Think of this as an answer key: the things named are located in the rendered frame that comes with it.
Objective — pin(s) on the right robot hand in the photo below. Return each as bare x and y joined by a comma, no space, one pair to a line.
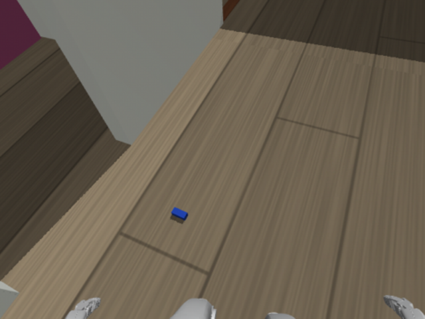
403,307

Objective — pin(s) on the left robot hand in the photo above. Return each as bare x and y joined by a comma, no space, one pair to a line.
84,308

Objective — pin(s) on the small box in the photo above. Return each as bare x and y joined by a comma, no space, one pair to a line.
179,213

